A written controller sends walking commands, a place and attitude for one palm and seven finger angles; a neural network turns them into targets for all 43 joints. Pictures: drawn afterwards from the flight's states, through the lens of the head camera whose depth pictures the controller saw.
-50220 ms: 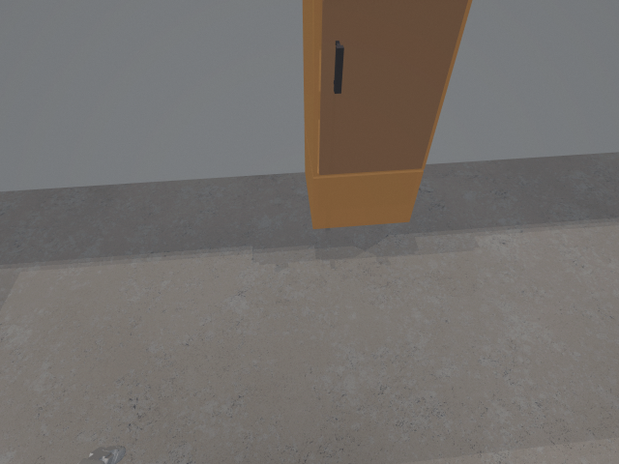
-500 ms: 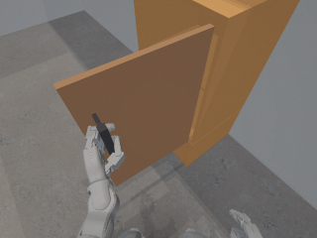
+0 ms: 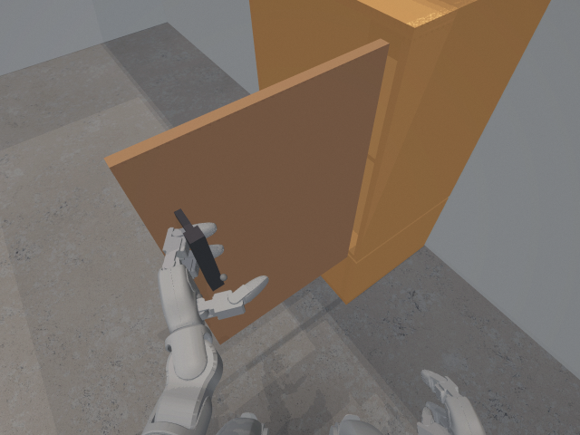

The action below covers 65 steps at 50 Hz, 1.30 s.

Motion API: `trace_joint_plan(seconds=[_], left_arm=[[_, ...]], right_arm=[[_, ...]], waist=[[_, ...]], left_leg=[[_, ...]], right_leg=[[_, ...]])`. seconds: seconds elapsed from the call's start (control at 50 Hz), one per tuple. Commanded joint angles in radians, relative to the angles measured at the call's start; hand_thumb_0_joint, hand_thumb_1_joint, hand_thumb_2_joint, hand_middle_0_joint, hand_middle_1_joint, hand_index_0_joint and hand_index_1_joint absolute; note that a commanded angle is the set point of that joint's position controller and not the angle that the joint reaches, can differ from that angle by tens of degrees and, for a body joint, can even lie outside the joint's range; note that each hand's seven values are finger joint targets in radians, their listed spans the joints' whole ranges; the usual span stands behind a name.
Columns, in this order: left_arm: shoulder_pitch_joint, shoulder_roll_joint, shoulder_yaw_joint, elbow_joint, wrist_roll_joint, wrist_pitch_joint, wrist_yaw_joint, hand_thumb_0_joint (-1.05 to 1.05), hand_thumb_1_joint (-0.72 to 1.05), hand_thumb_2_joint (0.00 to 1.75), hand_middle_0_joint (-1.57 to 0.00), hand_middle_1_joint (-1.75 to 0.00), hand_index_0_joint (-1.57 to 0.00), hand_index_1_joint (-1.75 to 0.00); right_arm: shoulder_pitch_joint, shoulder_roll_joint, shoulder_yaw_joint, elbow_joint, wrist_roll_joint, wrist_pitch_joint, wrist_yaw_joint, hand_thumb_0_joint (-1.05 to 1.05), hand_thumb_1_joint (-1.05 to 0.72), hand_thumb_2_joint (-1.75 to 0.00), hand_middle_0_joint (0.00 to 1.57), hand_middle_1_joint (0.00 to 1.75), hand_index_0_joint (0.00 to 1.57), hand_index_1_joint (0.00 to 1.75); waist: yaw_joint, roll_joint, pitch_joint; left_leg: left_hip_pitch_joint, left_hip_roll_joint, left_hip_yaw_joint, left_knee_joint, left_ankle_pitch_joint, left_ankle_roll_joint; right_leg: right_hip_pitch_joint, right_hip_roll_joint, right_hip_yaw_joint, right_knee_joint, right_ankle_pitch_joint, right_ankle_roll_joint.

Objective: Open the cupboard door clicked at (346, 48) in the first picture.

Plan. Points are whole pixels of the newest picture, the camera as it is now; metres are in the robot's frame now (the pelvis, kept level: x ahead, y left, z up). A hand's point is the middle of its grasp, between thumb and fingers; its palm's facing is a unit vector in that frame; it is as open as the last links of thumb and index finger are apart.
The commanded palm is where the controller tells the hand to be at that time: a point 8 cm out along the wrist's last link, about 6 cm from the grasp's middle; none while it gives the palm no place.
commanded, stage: open thumb and fingers to let go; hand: left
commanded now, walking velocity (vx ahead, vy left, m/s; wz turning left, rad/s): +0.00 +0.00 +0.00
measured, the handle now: (199, 251) +0.35 +0.15 +0.05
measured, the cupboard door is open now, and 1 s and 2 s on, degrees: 90 90 90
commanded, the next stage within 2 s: slide the hand sideways off the handle in 0.38 s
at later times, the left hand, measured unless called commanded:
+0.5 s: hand (224, 282) +0.31 +0.11 +0.04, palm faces +0.32 -0.95 -0.01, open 15.0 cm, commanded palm +0.27 +0.16 +0.04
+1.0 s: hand (195, 320) +0.26 +0.14 +0.04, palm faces -0.11 -0.99 -0.01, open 16.3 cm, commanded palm +0.24 +0.20 +0.04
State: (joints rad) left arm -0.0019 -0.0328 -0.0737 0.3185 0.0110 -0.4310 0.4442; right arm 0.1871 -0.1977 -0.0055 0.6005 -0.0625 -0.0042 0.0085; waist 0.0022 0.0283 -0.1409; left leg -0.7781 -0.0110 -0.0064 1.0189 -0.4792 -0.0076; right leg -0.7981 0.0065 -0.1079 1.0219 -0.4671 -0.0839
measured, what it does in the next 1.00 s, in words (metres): stands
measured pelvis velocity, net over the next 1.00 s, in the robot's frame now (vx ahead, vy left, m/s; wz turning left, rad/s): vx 0.00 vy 0.04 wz -0.03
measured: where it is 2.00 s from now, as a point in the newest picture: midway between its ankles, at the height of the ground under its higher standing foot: outside the picture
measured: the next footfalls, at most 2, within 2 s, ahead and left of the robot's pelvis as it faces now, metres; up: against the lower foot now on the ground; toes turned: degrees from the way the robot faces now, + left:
none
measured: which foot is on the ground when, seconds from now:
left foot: down 0.00-1.00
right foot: down 0.00-1.00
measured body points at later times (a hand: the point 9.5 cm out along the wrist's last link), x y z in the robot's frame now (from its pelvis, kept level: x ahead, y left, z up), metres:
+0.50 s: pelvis -0.01 +0.02 +0.00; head +0.05 +0.00 +0.44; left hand +0.29 +0.16 +0.05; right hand +0.16 -0.20 -0.11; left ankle +0.01 +0.13 -0.67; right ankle +0.02 -0.07 -0.67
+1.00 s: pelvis +0.00 +0.04 -0.01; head +0.05 +0.04 +0.44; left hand +0.26 +0.19 +0.04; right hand +0.16 -0.19 -0.10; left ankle +0.01 +0.13 -0.67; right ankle +0.02 -0.07 -0.67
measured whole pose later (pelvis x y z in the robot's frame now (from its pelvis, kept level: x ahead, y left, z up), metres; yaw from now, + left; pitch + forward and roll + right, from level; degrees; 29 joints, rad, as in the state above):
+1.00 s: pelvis +0.00 +0.04 -0.01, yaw -2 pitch +13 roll -1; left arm 0.20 0.13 -0.09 0.09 -0.10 -0.40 -0.04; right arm 0.24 -0.23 0.01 0.47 0.00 -0.03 0.00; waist -0.01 0.03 -0.13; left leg -0.82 -0.02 0.03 1.11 -0.52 0.05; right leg -0.83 0.00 -0.07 1.07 -0.48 -0.03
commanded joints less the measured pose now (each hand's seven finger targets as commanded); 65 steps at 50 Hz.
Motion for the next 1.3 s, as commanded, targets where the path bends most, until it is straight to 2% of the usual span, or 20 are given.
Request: trace_joint_plan(seconds=[0.0,0.18,0.34,0.4,0.46,0.48,0.5,0.52,0.58,0.62,0.64,0.66,0.74,0.76,0.86,1.0,1.1,1.14,1.22,1.28], left_arm=[[-0.175,0.021,0.006,-0.208,0.020,-0.062,0.005,0.00,-0.50,0.30,-0.29,-1.15,-0.29,-1.15],[-0.162,-0.030,-0.052,-0.234,0.045,-0.061,0.037,0.00,-0.50,0.30,-0.22,-0.70,-0.22,-0.70],[-0.256,-0.022,-0.042,-0.201,0.066,-0.043,0.080,0.00,-0.50,0.30,-0.15,-0.30,-0.15,-0.30],[-0.288,-0.036,-0.051,-0.186,0.052,-0.040,0.080,0.00,-0.50,0.30,-0.15,-0.30,-0.15,-0.30],[-0.267,-0.028,-0.038,-0.187,0.050,-0.038,0.080,0.00,-0.50,0.30,-0.15,-0.30,-0.15,-0.30],[-0.253,0.063,-0.223,-0.183,0.165,-0.064,-0.114,0.00,-0.50,0.30,-0.15,-0.30,-0.15,-0.30],[-0.312,0.148,-0.121,-0.221,0.129,-0.095,-0.215,0.00,-0.50,0.30,-0.15,-0.30,-0.15,-0.30],[-0.302,0.167,-0.119,-0.255,0.108,-0.114,-0.296,0.00,-0.50,0.30,-0.15,-0.30,-0.15,-0.30],[-0.273,0.135,-0.157,-0.250,-0.035,-0.091,-0.526,0.00,-0.50,0.30,-0.15,-0.30,-0.15,-0.30],[-0.240,0.100,-0.129,-0.262,-0.150,-0.051,-0.589,0.00,-0.50,0.30,-0.15,-0.30,-0.15,-0.30],[-0.205,0.113,-0.083,-0.259,-0.188,-0.036,-0.591,0.00,-0.50,0.30,-0.15,-0.30,-0.15,-0.30],[-0.163,0.121,-0.058,-0.271,-0.204,-0.027,-0.584,0.00,-0.50,0.30,-0.15,-0.30,-0.15,-0.30],[-0.077,0.150,-0.013,-0.307,-0.165,-0.024,-0.511,0.00,-0.50,0.30,-0.15,-0.30,-0.15,-0.30],[-0.043,0.182,0.013,-0.311,-0.147,-0.028,-0.497,0.00,-0.50,0.30,-0.15,-0.30,-0.15,-0.30],[0.065,0.207,0.023,-0.414,-0.109,-0.040,-0.476,0.00,-0.50,0.30,-0.15,-0.30,-0.15,-0.30],[0.074,0.211,0.031,-0.519,-0.134,-0.042,-0.489,0.00,-0.50,0.30,-0.15,-0.30,-0.15,-0.30],[0.200,0.221,0.050,-0.564,-0.168,-0.023,-0.532,0.00,-0.50,0.30,-0.15,-0.30,-0.15,-0.30],[0.274,0.252,0.095,-0.576,-0.178,-0.013,-0.538,0.00,-0.50,0.30,-0.15,-0.30,-0.15,-0.30],[0.331,0.263,0.114,-0.592,-0.189,-0.003,-0.561,0.00,-0.50,0.30,-0.15,-0.30,-0.15,-0.30],[0.343,0.284,0.135,-0.624,-0.197,-0.011,-0.577,0.00,-0.50,0.30,-0.15,-0.30,-0.15,-0.30]], right_arm=[[-0.041,-0.093,-0.035,-0.146,0.006,-0.044,-0.004,0.00,-0.90,-0.90,0.20,0.30,0.20,0.30],[-0.034,-0.095,-0.037,-0.155,0.002,-0.049,0.006,0.00,-0.90,-0.90,0.20,0.30,0.20,0.30],[-0.047,-0.094,-0.032,-0.150,0.001,-0.044,-0.002,0.00,-0.90,-0.90,0.20,0.30,0.20,0.30],[-0.057,-0.094,-0.028,-0.145,0.003,-0.045,-0.006,0.00,-0.90,-0.90,0.20,0.30,0.20,0.30],[-0.053,-0.095,-0.028,-0.147,0.001,-0.045,-0.006,0.00,-0.90,-0.90,0.20,0.30,0.20,0.30],[-0.008,-0.127,-0.025,-0.127,0.007,-0.047,-0.006,0.00,-0.90,-0.90,0.20,0.30,0.20,0.30],[0.005,-0.125,-0.030,-0.138,0.017,-0.047,-0.014,0.00,-0.90,-0.90,0.20,0.30,0.20,0.30],[-0.008,-0.127,-0.031,-0.150,0.023,-0.049,-0.020,0.00,-0.90,-0.90,0.20,0.30,0.20,0.30],[-0.007,-0.135,-0.021,-0.185,0.061,-0.070,-0.030,0.00,-0.90,-0.90,0.20,0.30,0.20,0.30],[-0.019,-0.136,-0.014,-0.210,0.080,-0.082,-0.036,0.00,-0.90,-0.90,0.20,0.30,0.20,0.30],[-0.016,-0.140,-0.015,-0.217,0.086,-0.088,-0.038,0.00,-0.90,-0.90,0.20,0.30,0.20,0.30],[-0.025,-0.143,-0.014,-0.227,0.088,-0.094,-0.035,0.00,-0.90,-0.90,0.20,0.30,0.20,0.30],[-0.010,-0.146,-0.021,-0.246,0.077,-0.096,-0.017,0.00,-0.90,-0.90,0.20,0.30,0.20,0.30],[-0.005,-0.149,-0.024,-0.250,0.074,-0.095,-0.013,0.00,-0.90,-0.90,0.20,0.30,0.20,0.30],[-0.003,-0.145,-0.028,-0.283,0.069,-0.083,0.000,0.00,-0.90,-0.90,0.20,0.30,0.20,0.30],[0.000,-0.145,-0.026,-0.286,0.071,-0.092,-0.019,0.00,-0.90,-0.90,0.20,0.30,0.20,0.30],[0.011,-0.143,-0.026,-0.294,0.077,-0.102,-0.026,0.00,-0.90,-0.90,0.20,0.30,0.20,0.30],[0.018,-0.145,-0.027,-0.301,0.077,-0.100,-0.028,0.00,-0.90,-0.90,0.20,0.30,0.20,0.30],[0.018,-0.144,-0.027,-0.308,0.079,-0.101,-0.032,0.00,-0.90,-0.90,0.20,0.30,0.20,0.30],[0.017,-0.147,-0.029,-0.314,0.078,-0.106,-0.038,0.00,-0.90,-0.90,0.20,0.30,0.20,0.30]], waist=[[-0.016,-0.116,-0.260],[-0.018,-0.089,-0.261],[-0.027,-0.099,-0.239],[-0.036,-0.099,-0.224],[-0.025,-0.102,-0.255],[-0.105,-0.114,-0.224],[-0.080,-0.102,-0.255],[-0.060,-0.062,-0.297],[-0.075,-0.040,-0.262],[-0.061,-0.049,-0.228],[-0.046,-0.081,-0.218],[-0.027,-0.059,-0.221],[-0.013,-0.083,-0.196],[-0.003,-0.077,-0.197],[0.005,-0.030,-0.211],[-0.020,-0.008,-0.230],[-0.008,-0.010,-0.254],[0.007,-0.027,-0.259],[-0.003,-0.033,-0.214],[-0.002,-0.026,-0.225]], left_leg=[[0.031,-0.015,-0.007,-0.088,0.167,0.025],[0.066,-0.011,-0.013,-0.099,0.193,0.025],[0.059,-0.011,-0.018,-0.107,0.132,0.026],[0.056,-0.013,-0.020,-0.108,0.109,0.026],[0.064,-0.012,-0.023,-0.109,0.124,0.026],[0.074,-0.005,-0.019,-0.084,0.127,0.037],[0.057,-0.009,-0.026,-0.080,0.136,0.040],[0.071,-0.012,-0.020,-0.079,0.146,0.041],[0.096,-0.014,-0.028,-0.095,0.127,0.042],[0.102,-0.015,-0.036,-0.115,0.098,0.039],[0.092,-0.013,-0.040,-0.123,0.092,0.036],[0.094,-0.016,-0.042,-0.128,0.103,0.034],[0.077,-0.010,-0.043,-0.125,0.104,0.030],[0.067,-0.010,-0.043,-0.122,0.114,0.030],[0.069,-0.004,-0.041,-0.116,0.149,0.026],[0.086,0.002,-0.054,-0.090,0.162,0.021],[0.099,0.004,-0.059,-0.088,0.234,0.012],[0.088,0.003,-0.057,-0.086,0.261,0.009],[0.063,0.004,-0.054,-0.071,0.255,0.007],[0.051,0.003,-0.056,-0.059,0.244,0.007]], right_leg=[[0.278,-0.049,0.169,-0.209,0.258,0.072],[0.229,-0.026,0.111,-0.169,0.262,0.056],[0.191,-0.023,0.105,-0.182,0.159,0.055],[0.175,-0.023,0.105,-0.192,0.124,0.057],[0.190,-0.017,0.098,-0.183,0.139,0.052],[0.162,-0.025,0.125,-0.167,0.217,0.057],[0.186,-0.030,0.123,-0.158,0.242,0.050],[0.212,-0.030,0.138,-0.150,0.257,0.048],[0.207,-0.023,0.135,-0.174,0.221,0.047],[0.191,-0.015,0.117,-0.195,0.150,0.049],[0.195,-0.013,0.108,-0.199,0.123,0.050],[0.196,-0.011,0.099,-0.190,0.118,0.044],[0.151,-0.008,0.076,-0.153,0.111,0.047],[0.156,-0.006,0.077,-0.142,0.117,0.043],[0.148,0.002,0.073,-0.105,0.154,0.036],[0.110,0.010,0.064,-0.084,0.167,0.042],[0.131,0.013,0.050,-0.065,0.223,0.042],[0.152,0.015,0.049,-0.060,0.249,0.041],[0.129,0.017,0.046,-0.055,0.251,0.045],[0.122,0.017,0.050,-0.046,0.238,0.044]])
